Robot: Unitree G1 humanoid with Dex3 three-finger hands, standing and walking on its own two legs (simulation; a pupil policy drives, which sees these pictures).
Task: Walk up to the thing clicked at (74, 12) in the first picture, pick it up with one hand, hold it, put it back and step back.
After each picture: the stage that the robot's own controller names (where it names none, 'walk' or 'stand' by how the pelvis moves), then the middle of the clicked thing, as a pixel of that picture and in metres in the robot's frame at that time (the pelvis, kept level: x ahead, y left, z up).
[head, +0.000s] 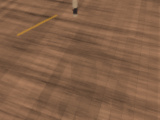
stand; (75, 8) +2.11 +0.12 -0.65
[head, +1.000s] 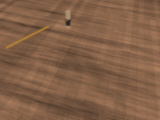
walk; (68, 19) +1.96 +0.15 -0.65
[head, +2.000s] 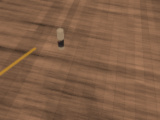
walk; (60, 39) +1.27 +0.17 -0.65
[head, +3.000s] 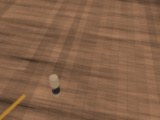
walk; (55, 86) +0.75 +0.21 -0.65
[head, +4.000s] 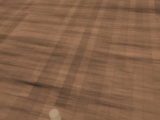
walk; out of the picture +0.49 +0.25 -0.63
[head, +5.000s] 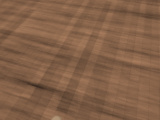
stand; out of the picture +0.42 +0.21 -0.65
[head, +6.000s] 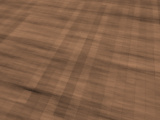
stand; out of the picture +0.40 +0.21 -0.66
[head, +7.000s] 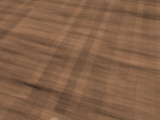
stand; out of the picture +0.41 +0.21 -0.66
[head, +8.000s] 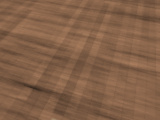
stand; out of the picture +0.41 +0.21 -0.66
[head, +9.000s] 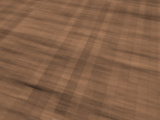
go down; out of the picture +0.40 +0.21 -0.66
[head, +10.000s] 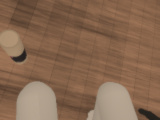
go down; (15, 49) +0.47 +0.26 -0.28
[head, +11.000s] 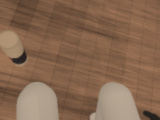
approach; (15, 51) +0.46 +0.27 -0.26
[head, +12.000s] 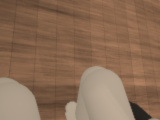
close in; out of the picture +0.44 +0.32 -0.16
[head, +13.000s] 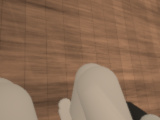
close; out of the picture +0.44 +0.33 -0.16
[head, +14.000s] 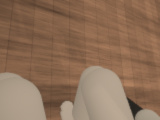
lift; out of the picture +0.38 +0.30 -0.16
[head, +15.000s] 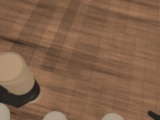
lift; (22, 83) +0.32 +0.20 +0.03
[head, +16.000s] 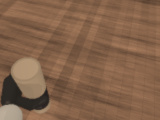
hold; (35, 90) +0.31 +0.17 +0.04
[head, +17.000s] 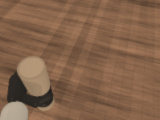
hold; (39, 88) +0.32 +0.16 +0.03
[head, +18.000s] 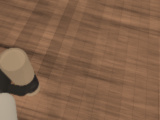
crouch; (24, 76) +0.37 +0.20 -0.03
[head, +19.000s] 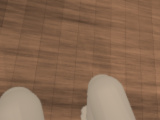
lower; out of the picture +0.49 +0.29 -0.05
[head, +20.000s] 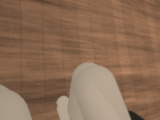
lower; out of the picture +0.44 +0.34 -0.15
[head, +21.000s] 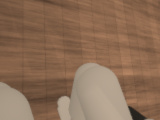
lower; out of the picture +0.43 +0.32 -0.16
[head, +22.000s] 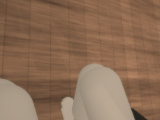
lower; out of the picture +0.41 +0.32 -0.16
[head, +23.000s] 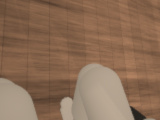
lower; out of the picture +0.41 +0.32 -0.16
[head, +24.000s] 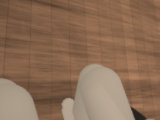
open; out of the picture +0.42 +0.30 -0.16
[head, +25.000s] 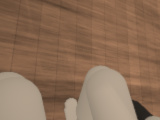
stand; out of the picture +0.41 +0.29 -0.17
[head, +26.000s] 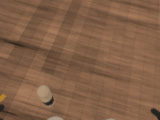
stand; (46, 97) +0.41 +0.21 -0.48
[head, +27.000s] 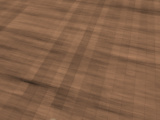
stand; out of the picture +0.39 +0.20 -0.60
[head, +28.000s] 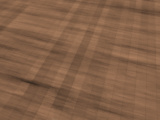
stand; out of the picture +0.38 +0.19 -0.60
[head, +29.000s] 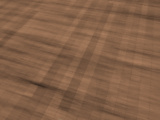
stand; out of the picture +0.41 +0.19 -0.65
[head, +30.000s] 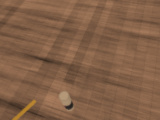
walk; (67, 101) +0.48 +0.22 -0.64
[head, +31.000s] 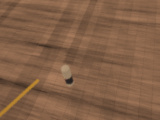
walk; (67, 76) +0.73 +0.20 -0.64
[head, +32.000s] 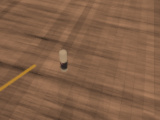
stand; (63, 61) +1.01 +0.17 -0.64
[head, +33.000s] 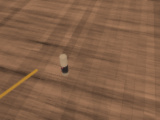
stand; (64, 65) +1.01 +0.20 -0.66
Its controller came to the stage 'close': yes
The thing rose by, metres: 0.67
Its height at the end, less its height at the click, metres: +0.00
